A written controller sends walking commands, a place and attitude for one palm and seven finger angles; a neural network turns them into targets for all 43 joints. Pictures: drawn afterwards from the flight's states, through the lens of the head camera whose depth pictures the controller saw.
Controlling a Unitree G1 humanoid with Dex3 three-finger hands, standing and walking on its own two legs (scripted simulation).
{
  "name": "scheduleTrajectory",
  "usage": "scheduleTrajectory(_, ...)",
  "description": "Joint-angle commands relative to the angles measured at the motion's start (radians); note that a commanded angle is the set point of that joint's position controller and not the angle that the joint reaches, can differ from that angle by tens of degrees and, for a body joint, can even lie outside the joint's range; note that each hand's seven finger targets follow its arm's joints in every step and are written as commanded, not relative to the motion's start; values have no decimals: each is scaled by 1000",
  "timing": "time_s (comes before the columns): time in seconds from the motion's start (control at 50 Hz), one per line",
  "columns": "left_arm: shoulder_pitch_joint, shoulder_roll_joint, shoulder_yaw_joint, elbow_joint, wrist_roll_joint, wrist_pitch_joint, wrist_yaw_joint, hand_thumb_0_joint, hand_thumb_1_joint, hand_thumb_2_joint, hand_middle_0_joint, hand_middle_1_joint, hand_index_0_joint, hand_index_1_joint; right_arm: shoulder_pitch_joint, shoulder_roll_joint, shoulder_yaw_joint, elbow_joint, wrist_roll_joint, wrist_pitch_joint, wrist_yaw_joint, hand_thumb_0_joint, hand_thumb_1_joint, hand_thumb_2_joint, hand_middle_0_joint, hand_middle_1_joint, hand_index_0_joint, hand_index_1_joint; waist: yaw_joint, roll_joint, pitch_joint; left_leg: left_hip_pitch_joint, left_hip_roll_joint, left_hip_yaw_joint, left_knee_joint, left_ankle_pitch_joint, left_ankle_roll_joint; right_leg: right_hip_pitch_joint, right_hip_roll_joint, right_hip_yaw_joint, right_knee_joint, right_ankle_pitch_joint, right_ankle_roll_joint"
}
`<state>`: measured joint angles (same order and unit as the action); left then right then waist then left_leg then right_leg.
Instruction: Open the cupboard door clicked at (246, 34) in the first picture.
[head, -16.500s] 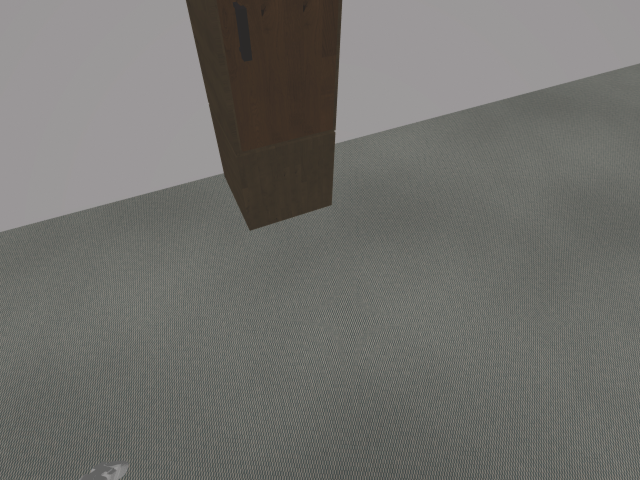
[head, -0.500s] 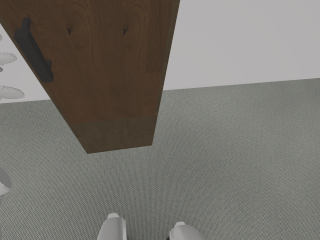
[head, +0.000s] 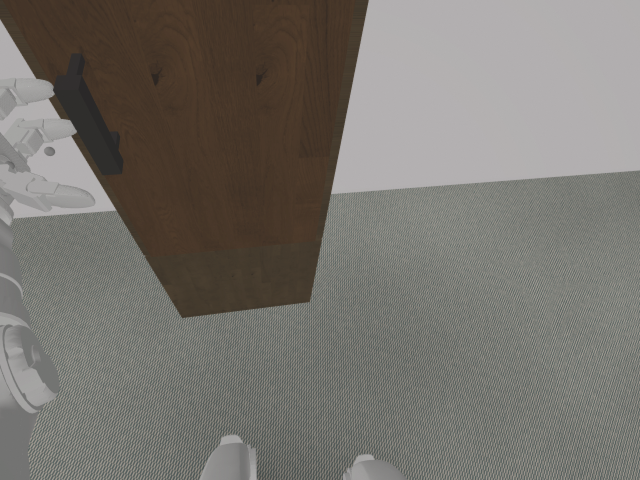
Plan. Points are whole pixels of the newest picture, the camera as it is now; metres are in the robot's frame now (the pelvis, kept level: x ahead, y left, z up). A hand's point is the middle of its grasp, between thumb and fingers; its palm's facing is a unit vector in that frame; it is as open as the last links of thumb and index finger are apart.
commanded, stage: slide the fingers in behind the handle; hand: left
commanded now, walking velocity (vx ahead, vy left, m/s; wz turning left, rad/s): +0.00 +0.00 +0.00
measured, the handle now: (95, 117) +0.53 +0.26 +0.11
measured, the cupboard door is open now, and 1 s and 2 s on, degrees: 0 0 0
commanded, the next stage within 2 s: close the thumb around the handle in 1.14 s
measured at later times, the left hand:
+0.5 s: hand (83, 149) +0.47 +0.25 +0.12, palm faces +0.12 -0.99 +0.01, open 14.0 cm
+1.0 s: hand (106, 147) +0.47 +0.23 +0.12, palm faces +0.12 -0.99 +0.00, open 14.0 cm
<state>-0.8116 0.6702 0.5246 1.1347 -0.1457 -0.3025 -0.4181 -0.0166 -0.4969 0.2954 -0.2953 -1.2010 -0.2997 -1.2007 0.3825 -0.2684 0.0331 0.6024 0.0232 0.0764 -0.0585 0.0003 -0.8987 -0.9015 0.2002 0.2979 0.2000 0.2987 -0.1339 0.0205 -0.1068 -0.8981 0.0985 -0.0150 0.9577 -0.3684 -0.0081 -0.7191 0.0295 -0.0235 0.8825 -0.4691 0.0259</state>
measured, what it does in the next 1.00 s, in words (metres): stands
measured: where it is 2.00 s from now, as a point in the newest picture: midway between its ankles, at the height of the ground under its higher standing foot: outside the picture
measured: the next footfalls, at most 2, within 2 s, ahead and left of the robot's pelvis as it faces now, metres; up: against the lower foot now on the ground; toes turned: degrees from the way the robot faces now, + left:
none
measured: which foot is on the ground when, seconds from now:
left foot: down 0.00-1.00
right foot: down 0.00-1.00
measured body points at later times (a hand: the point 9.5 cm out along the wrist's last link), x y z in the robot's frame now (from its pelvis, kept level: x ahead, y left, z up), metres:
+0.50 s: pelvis +0.00 -0.01 +0.00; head +0.09 +0.01 +0.44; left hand +0.45 +0.31 +0.12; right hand +0.03 -0.28 -0.11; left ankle +0.05 +0.12 -0.68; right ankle -0.03 -0.14 -0.68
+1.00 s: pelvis +0.00 -0.01 +0.00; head +0.08 +0.00 +0.45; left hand +0.46 +0.28 +0.12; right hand +0.04 -0.28 -0.11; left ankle +0.05 +0.12 -0.68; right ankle -0.03 -0.14 -0.68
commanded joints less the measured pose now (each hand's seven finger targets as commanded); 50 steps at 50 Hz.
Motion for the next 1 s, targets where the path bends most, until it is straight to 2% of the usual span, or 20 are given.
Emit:
scheduleTrajectory(0.0,-423,279,4,-227,-22,-63,25,0,-500,300,-300,-1200,-300,-1200,116,-193,-72,-56,-4,-23,-11,0,-900,-900,200,300,200,300,0,161,-380,526,-49,-35,-101,274,35,-65,50,-34,-113,274,-38)
scheduleTrajectory(0.14,-429,222,-28,-231,-14,-71,63,0,-500,300,-300,-1200,-300,-1200,112,-183,-73,-48,-6,-30,-6,0,-900,-900,200,300,200,300,-1,143,-388,522,-53,-26,-97,285,35,-38,45,-28,-113,300,-36)
scheduleTrajectory(0.2,-409,234,-9,-229,-13,-70,75,0,-500,300,-300,-1200,-300,-1200,110,-182,-72,-50,-7,-29,-5,0,-900,-900,200,300,200,300,7,125,-407,510,-55,-16,-93,300,38,-5,43,-23,-109,334,-33)
scheduleTrajectory(0.22,-395,265,19,-220,-13,-69,78,0,-500,300,-300,-1200,-300,-1200,113,-184,-72,-50,-7,-28,-5,0,-900,-900,200,300,200,300,18,114,-406,489,-57,-14,-93,300,39,18,43,-21,-108,344,-32)
scheduleTrajectory(0.26,-387,270,17,-207,-9,-66,78,0,-500,300,-300,-1200,-300,-1200,107,-183,-70,-56,-3,-26,-5,0,-900,-900,200,300,200,300,16,95,-377,450,-61,-4,-94,276,42,34,42,-14,-114,346,-30)
scheduleTrajectory(0.28,-408,270,14,-228,-8,-75,80,0,-500,300,-300,-1200,-300,-1200,108,-182,-70,-53,-6,-26,-6,0,-900,-900,200,300,200,300,11,116,-386,459,-61,-4,-89,281,44,31,43,-12,-109,350,-32)
scheduleTrajectory(0.34,-396,228,-11,-253,-12,-88,81,0,-500,300,-300,-1200,-300,-1200,103,-177,-75,-54,-4,-27,-3,0,-900,-900,200,300,200,300,13,148,-402,499,-60,-4,-91,290,38,17,44,-13,-112,347,-33)
scheduleTrajectory(0.38,-398,193,-28,-263,-26,-94,79,0,-500,300,-300,-1200,-300,-1200,106,-176,-75,-51,-5,-29,-2,0,-900,-900,200,300,200,300,4,116,-396,493,-61,-5,-90,293,43,28,47,-14,-113,355,-33)
scheduleTrajectory(0.42,-376,199,-22,-257,-29,-87,75,0,-500,300,-300,-1200,-300,-1200,102,-177,-79,-49,-2,-27,-4,0,-900,-900,200,300,200,300,13,130,-404,495,-62,-1,-93,296,42,33,43,-11,-115,364,-31)
scheduleTrajectory(0.48,-392,152,-58,-246,-26,-71,82,0,-500,300,-300,-1200,-300,-1200,104,-172,-77,-45,-3,-26,-3,0,-900,-900,200,300,200,300,-1,112,-353,479,-62,-4,-99,265,46,9,42,-15,-124,335,-32)
scheduleTrajectory(0.52,-418,179,-48,-236,-20,-68,96,0,-500,300,-300,-1200,-300,-1200,102,-177,-78,-37,-2,-27,-8,0,-900,-900,200,300,200,300,-4,107,-349,467,-60,-7,-106,238,43,6,38,-11,-130,311,-29)
scheduleTrajectory(0.56,-438,140,-76,-280,-12,-81,108,0,-500,300,-300,-1200,-300,-1200,104,-170,-80,-37,-5,-32,-5,0,-900,-900,200,300,200,300,-3,151,-380,514,-60,-13,-104,264,39,-9,39,-16,-123,313,-34)
scheduleTrajectory(0.6,-422,118,-77,-296,-16,-93,122,0,-500,300,-300,-1200,-300,-1200,105,-168,-83,-31,-8,-35,-1,0,-900,-900,200,300,200,300,4,154,-417,546,-58,-18,-98,295,37,-6,41,-17,-116,329,-37)
scheduleTrajectory(0.68,-419,99,-80,-271,-11,-84,150,0,-500,300,-300,-1200,-300,-1200,105,-166,-81,-29,-11,-37,4,0,-900,-900,200,300,200,300,-1,91,-383,503,-62,-12,-102,275,43,14,40,-18,-121,332,-32)
scheduleTrajectory(0.7,-400,136,-49,-259,-8,-81,158,0,-500,300,-300,-1200,-300,-1200,103,-170,-82,-32,-10,-36,4,0,-900,-900,200,300,200,300,14,92,-393,491,-62,-8,-104,268,41,29,37,-14,-120,336,-30)
scheduleTrajectory(0.78,-412,147,-57,-258,6,-84,161,0,-500,300,-300,-1200,-300,-1200,101,-167,-77,-34,-9,-33,4,0,-900,-900,200,300,200,300,5,86,-364,457,-66,-2,-101,259,46,49,37,-5,-122,355,-30)
scheduleTrajectory(0.82,-410,121,-77,-246,3,-84,153,0,-500,300,-300,-1200,-300,-1200,94,-166,-78,-38,-6,-32,4,0,-900,-900,200,300,200,300,-1,87,-360,461,-65,0,-105,246,43,34,36,-7,-126,340,-28)
scheduleTrajectory(0.86,-408,156,-51,-229,-2,-83,147,0,-500,300,-300,-1200,-300,-1200,99,-170,-77,-37,-5,-31,1,0,-900,-900,200,300,200,300,2,70,-355,450,-64,-1,-106,241,44,42,37,-5,-128,337,-28)
scheduleTrajectory(0.9,-425,136,-66,-254,-6,-93,141,0,-500,300,-300,-1200,-300,-1200,98,-166,-78,-37,-7,-33,1,0,-900,-900,200,300,200,300,3,98,-392,474,-65,1,-100,267,44,48,35,-2,-120,362,-28)
scheduleTrajectory(0.98,-418,174,-32,-248,-11,-96,139,0,-500,300,-300,-1200,-300,-1200,104,-170,-76,-36,-9,-33,1,0,-900,-900,200,300,200,300,10,86,-393,458,-67,-1,-96,270,46,62,37,-2,-117,368,-30)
